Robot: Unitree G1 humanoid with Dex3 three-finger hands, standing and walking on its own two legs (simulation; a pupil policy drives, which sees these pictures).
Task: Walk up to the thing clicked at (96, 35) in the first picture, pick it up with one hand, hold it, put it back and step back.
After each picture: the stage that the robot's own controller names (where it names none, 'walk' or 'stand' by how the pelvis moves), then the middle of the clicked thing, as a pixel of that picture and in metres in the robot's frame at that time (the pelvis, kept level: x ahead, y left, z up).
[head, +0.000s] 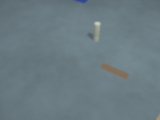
stand; (96, 32) +1.60 -0.17 -0.66
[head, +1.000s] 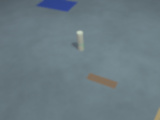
walk; (80, 41) +1.48 +0.14 -0.64
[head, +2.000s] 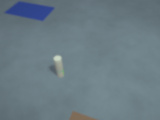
walk; (59, 67) +0.98 +0.28 -0.64
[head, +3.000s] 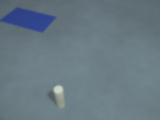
walk; (59, 97) +0.65 +0.19 -0.63
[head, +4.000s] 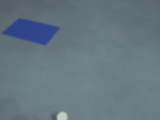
stand; out of the picture +0.46 +0.17 -0.64
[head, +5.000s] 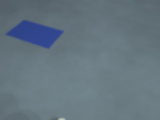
stand; out of the picture +0.43 +0.16 -0.65
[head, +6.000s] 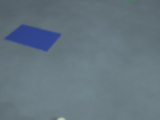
stand; out of the picture +0.46 +0.17 -0.66
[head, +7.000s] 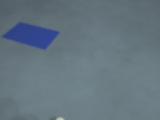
stand; out of the picture +0.44 +0.18 -0.66
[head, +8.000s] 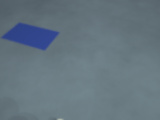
stand; out of the picture +0.44 +0.18 -0.66
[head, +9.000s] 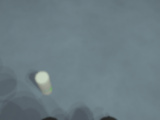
go down; (44, 84) +0.48 +0.19 -0.46
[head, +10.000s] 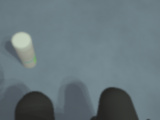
go down; (26, 52) +0.51 +0.23 -0.27
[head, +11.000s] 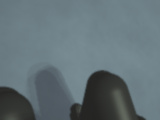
close in; out of the picture +0.49 +0.27 -0.18
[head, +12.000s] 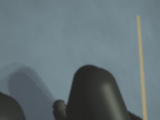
close; out of the picture +0.49 +0.29 -0.16
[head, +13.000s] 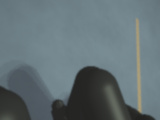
lift; out of the picture +0.44 +0.28 -0.16
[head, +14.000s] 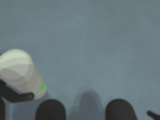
lift; (28, 80) +0.34 +0.18 +0.00
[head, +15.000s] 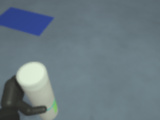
hold; (41, 96) +0.30 +0.15 +0.04
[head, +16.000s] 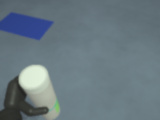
hold; (44, 97) +0.30 +0.14 +0.04
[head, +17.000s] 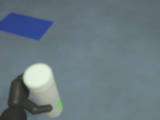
crouch; (47, 95) +0.31 +0.13 +0.04
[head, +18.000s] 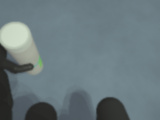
crouch; (26, 54) +0.44 +0.17 -0.03
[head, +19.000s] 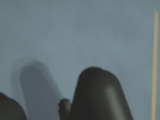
lower; out of the picture +0.45 +0.27 -0.17
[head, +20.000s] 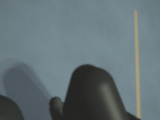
lower; out of the picture +0.46 +0.29 -0.17
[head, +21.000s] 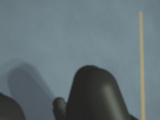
lower; out of the picture +0.45 +0.29 -0.17
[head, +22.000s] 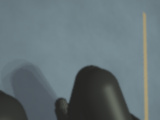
lower; out of the picture +0.45 +0.28 -0.16
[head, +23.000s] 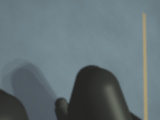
loosen; out of the picture +0.44 +0.27 -0.17
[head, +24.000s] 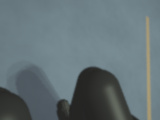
withdraw; out of the picture +0.45 +0.26 -0.17
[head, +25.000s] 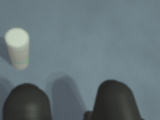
stand; (19, 52) +0.47 +0.22 -0.21
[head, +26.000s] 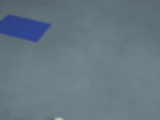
stand; out of the picture +0.41 +0.14 -0.58
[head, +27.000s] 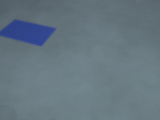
stand; out of the picture +0.42 +0.15 -0.60
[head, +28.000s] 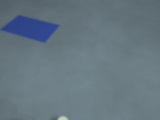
stand; out of the picture +0.42 +0.15 -0.61
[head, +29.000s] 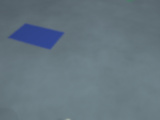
stand; out of the picture +0.45 +0.14 -0.65
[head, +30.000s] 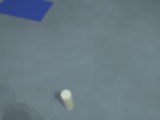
walk; (67, 100) +0.51 +0.15 -0.63
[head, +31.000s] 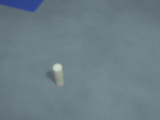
walk; (58, 75) +0.75 +0.17 -0.63
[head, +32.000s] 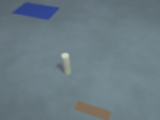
stand; (66, 64) +1.05 +0.24 -0.64
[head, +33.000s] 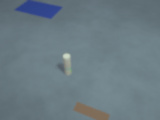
stand; (67, 64) +1.05 +0.18 -0.65
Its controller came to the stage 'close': yes
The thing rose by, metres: 0.68
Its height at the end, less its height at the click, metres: +0.00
